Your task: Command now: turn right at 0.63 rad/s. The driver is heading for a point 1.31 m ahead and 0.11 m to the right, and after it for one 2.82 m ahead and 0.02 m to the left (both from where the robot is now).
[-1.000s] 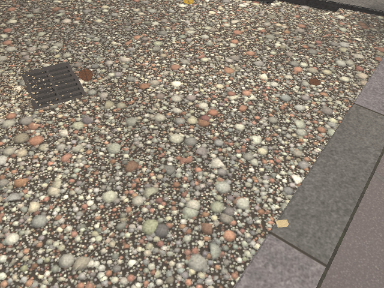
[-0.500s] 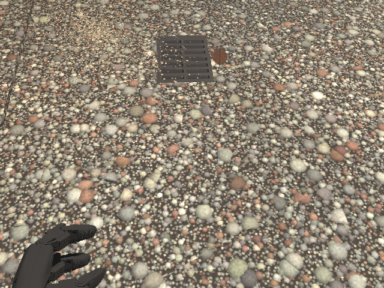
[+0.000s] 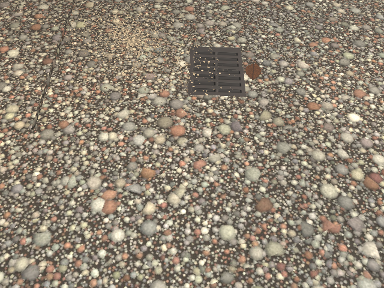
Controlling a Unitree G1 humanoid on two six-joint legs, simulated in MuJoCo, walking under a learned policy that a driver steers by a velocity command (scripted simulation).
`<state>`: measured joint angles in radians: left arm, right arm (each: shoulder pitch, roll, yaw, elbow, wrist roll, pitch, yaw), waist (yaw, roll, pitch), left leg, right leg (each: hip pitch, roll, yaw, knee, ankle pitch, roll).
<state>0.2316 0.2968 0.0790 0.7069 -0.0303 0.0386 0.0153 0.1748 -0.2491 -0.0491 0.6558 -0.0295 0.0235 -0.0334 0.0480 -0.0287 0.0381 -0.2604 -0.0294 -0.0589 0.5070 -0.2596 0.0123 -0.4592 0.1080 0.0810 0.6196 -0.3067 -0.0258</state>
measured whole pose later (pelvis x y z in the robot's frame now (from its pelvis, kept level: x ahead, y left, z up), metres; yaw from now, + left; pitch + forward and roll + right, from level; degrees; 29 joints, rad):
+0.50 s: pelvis +0.09 -0.09 +0.01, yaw -16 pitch +2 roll -2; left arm 0.16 0.23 0.03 0.64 0.08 -0.04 -0.02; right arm 0.37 -0.32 -0.10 0.79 0.00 -0.02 0.03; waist -0.04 0.07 -0.01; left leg -0.37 0.07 -0.05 1.09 -0.37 0.06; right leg -0.27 -0.02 -0.15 0.68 -0.29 -0.18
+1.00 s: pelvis +0.46 -0.15 +0.00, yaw +5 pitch +0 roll +1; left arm 0.04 0.24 -0.02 0.66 0.06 -0.06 -0.02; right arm 0.46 -0.30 -0.08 0.86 -0.02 -0.04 0.01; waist -0.08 -0.03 0.03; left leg -0.20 -0.20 -0.07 0.49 -0.28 0.17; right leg -0.57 -0.11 0.10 1.05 -0.30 0.04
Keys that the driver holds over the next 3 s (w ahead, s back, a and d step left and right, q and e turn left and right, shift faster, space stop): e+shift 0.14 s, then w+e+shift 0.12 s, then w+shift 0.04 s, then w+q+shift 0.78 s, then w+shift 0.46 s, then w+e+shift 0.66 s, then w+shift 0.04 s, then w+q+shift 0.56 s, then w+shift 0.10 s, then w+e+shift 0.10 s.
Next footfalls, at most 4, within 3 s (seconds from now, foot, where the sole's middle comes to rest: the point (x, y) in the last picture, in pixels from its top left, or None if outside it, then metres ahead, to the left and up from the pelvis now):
0.34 right None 0.04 -0.21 -0.75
0.78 left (238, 287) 0.48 -0.12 -0.77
1.26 right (276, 187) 0.90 -0.29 -0.80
1.70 left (206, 125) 1.24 0.00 -0.83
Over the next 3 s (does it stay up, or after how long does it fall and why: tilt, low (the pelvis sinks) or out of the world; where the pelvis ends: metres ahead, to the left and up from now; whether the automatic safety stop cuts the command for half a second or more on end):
stays up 2.43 0.02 -0.11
